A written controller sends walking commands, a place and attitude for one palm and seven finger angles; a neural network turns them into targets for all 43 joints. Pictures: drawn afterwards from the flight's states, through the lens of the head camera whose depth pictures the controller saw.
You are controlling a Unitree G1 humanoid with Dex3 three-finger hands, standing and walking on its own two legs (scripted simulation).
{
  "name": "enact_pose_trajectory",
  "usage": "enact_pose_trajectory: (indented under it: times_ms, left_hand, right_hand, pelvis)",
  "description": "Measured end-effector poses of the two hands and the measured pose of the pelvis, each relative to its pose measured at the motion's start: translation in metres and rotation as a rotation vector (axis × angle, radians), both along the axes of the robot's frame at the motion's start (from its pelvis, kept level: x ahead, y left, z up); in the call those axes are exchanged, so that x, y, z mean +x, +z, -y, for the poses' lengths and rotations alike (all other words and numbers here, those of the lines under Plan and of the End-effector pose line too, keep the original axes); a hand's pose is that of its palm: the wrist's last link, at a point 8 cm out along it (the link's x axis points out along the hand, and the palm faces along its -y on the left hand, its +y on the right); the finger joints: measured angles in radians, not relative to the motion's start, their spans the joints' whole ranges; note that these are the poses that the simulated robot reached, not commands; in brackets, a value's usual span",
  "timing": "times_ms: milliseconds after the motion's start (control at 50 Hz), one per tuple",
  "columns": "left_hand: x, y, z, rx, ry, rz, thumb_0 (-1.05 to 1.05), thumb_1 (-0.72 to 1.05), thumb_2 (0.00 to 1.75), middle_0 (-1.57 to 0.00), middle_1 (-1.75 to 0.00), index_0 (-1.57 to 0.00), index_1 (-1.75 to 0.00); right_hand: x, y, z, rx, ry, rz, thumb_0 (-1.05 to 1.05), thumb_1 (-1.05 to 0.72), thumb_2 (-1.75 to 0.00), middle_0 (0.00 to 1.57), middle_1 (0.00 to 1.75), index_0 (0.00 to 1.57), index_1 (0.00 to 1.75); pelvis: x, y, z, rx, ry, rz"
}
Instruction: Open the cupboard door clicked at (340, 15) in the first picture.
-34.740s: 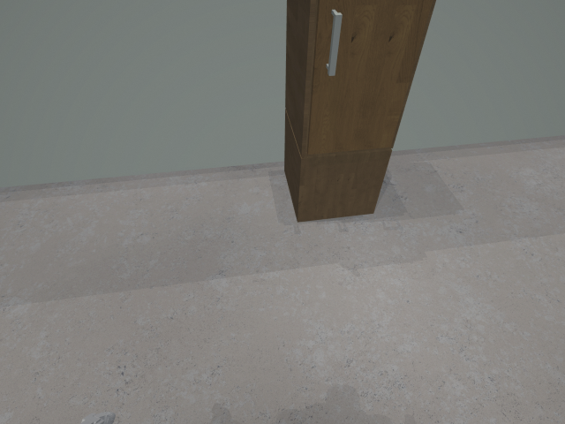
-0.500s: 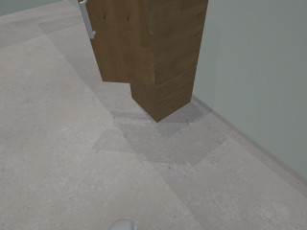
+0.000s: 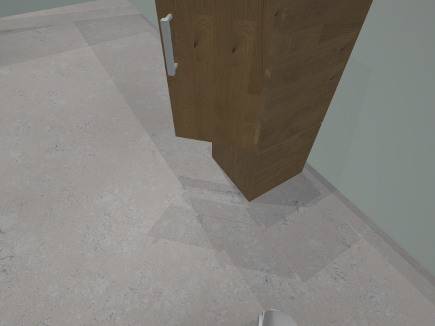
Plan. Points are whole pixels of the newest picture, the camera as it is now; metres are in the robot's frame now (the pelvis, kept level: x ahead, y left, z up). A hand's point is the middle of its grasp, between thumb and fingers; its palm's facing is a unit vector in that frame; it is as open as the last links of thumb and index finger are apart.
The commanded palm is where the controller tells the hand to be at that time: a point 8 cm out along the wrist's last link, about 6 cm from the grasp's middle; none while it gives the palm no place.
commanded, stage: take the last steps up to it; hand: left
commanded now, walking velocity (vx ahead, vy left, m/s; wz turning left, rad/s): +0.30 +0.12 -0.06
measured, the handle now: (170, 46) +0.87 +0.22 +0.08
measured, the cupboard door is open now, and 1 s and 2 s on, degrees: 45 45 45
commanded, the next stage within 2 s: come to a stop and stand still in 0.40 s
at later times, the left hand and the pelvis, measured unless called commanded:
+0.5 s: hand (147, 287) +0.22 +0.18 -0.16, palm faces +0.05 -0.97 -0.24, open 7.1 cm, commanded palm none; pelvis +0.19 -0.01 +0.01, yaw -1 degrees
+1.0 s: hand (126, 252) +0.30 +0.26 -0.18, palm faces -0.01 -0.97 -0.24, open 7.4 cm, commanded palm none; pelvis +0.23 +0.05 +0.00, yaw -4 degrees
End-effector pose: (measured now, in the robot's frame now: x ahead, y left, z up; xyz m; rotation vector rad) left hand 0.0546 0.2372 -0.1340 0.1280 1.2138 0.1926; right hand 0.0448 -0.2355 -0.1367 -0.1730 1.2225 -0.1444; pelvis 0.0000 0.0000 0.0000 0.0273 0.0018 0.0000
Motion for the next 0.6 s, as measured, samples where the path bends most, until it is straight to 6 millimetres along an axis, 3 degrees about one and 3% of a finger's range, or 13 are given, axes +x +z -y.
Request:
enact_pose_trajectory:
  times_ms: [80,180,260,300,360,460,600]
  left_hand:
    - [0.063,0.011,0.002,0.008,-0.042,0.071,0.00,0.91,0.90,-0.20,-0.29,-0.20,-0.30]
    - [0.127,0.012,0.014,0.017,-0.106,0.086,0.00,0.91,0.90,-0.20,-0.29,-0.20,-0.30]
    - [0.171,0.004,0.030,0.021,-0.144,0.094,0.01,0.91,0.90,-0.20,-0.29,-0.20,-0.30]
    - [0.180,0.002,0.036,0.015,-0.134,0.100,0.00,0.91,0.90,-0.20,-0.29,-0.20,-0.30]
    - [0.176,0.004,0.039,0.008,-0.081,0.062,0.00,0.91,0.90,-0.20,-0.29,-0.20,-0.30]
    - [0.164,0.010,0.018,0.041,-0.015,-0.039,-0.02,0.95,0.90,-0.21,-0.29,-0.21,-0.30]
    - [0.145,-0.003,-0.001,-0.017,0.034,-0.212,0.00,0.93,0.90,-0.20,-0.29,-0.20,-0.30]
  right_hand:
    - [-0.008,-0.008,-0.007,0.032,-0.039,-0.084,-0.01,-0.92,-0.90,0.20,0.30,0.20,0.29]
    - [-0.014,-0.018,-0.015,0.077,-0.096,-0.195,0.00,-0.91,-0.90,0.20,0.30,0.20,0.29]
    - [-0.011,-0.029,-0.014,0.109,-0.134,-0.289,0.00,-0.91,-0.90,0.20,0.30,0.20,0.29]
    - [-0.001,-0.029,-0.012,0.116,-0.134,-0.326,0.00,-0.91,-0.90,0.20,0.30,0.20,0.29]
    - [0.033,-0.021,-0.003,0.099,-0.114,-0.329,0.00,-0.91,-0.90,0.20,0.30,0.20,0.29]
    - [0.117,-0.009,0.006,0.064,-0.074,-0.220,0.00,-0.91,-0.90,0.20,0.30,0.20,0.29]
    - [0.238,-0.001,-0.013,0.023,0.001,-0.055,0.00,-0.91,-0.90,0.20,0.30,0.20,0.29]
  pelvis:
    - [0.031,0.001,-0.003,0.015,-0.008,-0.006]
    - [0.075,-0.003,0.002,0.028,-0.029,-0.016]
    - [0.114,-0.014,0.013,0.020,-0.045,-0.017]
    - [0.128,-0.014,0.017,0.004,-0.034,-0.010]
    - [0.149,-0.007,0.019,-0.001,-0.022,-0.006]
    - [0.181,0.005,0.015,-0.003,-0.012,-0.018]
    - [0.229,0.003,-0.014,-0.012,-0.009,-0.014]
